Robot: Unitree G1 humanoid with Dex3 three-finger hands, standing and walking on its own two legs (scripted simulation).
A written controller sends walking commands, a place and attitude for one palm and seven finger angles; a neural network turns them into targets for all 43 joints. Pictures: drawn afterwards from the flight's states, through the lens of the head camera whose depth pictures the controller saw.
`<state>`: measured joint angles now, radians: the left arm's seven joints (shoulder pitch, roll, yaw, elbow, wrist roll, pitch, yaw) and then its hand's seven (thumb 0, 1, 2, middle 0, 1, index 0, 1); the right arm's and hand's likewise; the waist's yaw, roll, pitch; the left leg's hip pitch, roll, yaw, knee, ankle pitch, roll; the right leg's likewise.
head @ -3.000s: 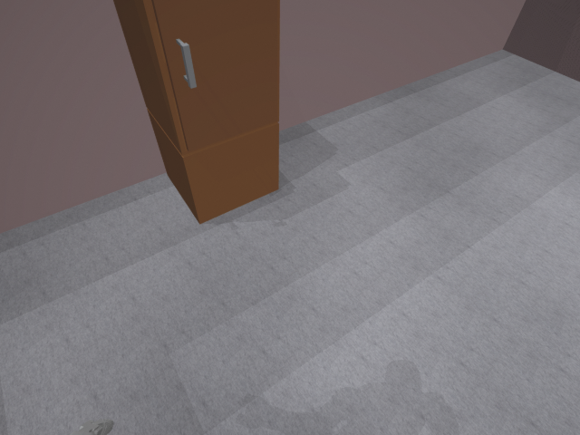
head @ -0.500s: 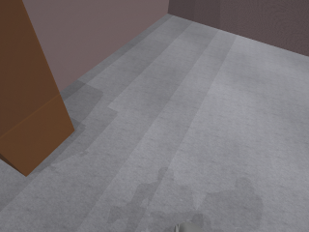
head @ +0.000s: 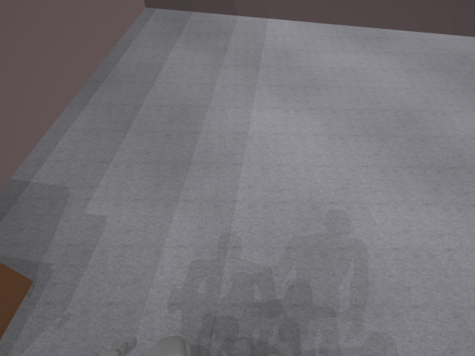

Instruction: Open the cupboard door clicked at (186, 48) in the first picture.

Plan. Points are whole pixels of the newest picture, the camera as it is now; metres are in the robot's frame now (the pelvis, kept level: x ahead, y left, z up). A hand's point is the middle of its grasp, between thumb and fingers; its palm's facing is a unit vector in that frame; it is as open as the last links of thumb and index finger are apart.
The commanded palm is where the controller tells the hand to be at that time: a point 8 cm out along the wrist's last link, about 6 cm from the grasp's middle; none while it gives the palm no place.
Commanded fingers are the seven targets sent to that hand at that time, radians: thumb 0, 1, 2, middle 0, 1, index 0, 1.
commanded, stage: walk to a spot facing it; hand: left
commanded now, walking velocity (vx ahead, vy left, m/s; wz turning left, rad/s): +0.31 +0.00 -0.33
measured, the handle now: out of the picture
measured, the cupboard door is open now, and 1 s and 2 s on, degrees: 0 0 0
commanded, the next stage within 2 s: turn to face it in 0.44 s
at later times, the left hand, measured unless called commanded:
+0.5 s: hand (127, 289) +0.27 +0.23 -0.16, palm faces -0.21 -0.96 -0.16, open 7.4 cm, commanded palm none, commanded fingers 0.00 0.90 0.90 -0.20 -0.30 -0.20 -0.30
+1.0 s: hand (164, 242) +0.38 +0.17 -0.18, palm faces -0.17 -0.98 -0.14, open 7.4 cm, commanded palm none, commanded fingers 0.00 0.90 0.90 -0.20 -0.30 -0.20 -0.30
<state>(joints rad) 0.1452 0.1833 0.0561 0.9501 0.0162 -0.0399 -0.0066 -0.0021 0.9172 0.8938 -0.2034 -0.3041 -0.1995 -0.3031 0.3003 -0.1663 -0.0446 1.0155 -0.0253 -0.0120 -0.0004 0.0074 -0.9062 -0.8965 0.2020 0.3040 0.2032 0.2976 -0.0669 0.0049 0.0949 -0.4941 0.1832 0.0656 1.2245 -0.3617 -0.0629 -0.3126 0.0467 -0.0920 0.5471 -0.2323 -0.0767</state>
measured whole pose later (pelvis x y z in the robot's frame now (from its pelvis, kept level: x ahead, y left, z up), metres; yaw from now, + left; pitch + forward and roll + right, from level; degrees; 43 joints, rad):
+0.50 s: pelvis +0.17 +0.06 +0.01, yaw -16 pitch +0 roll -2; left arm 0.23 0.22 0.09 0.96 0.03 0.05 -0.04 0.01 0.91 0.89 -0.20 -0.30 -0.19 -0.30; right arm 0.21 -0.17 -0.04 0.96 -0.02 -0.05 -0.02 -0.01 -0.92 -0.90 0.21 0.30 0.21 0.30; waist 0.01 -0.03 0.07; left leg -0.18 0.14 0.29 0.47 -0.28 0.01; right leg -0.54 -0.08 -0.09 1.03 -0.34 0.04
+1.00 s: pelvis +0.23 +0.04 -0.01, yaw -8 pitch -1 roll -2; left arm 0.10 0.16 0.04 0.94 0.02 0.03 0.02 0.01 0.90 0.89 -0.20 -0.30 -0.20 -0.30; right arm 0.28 -0.14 -0.05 0.99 -0.02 0.04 0.02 0.00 -0.91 -0.90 0.20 0.30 0.20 0.30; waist -0.06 -0.02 0.06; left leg -0.36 0.08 0.14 0.71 -0.34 -0.02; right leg -0.30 -0.15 -0.29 0.68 -0.34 0.03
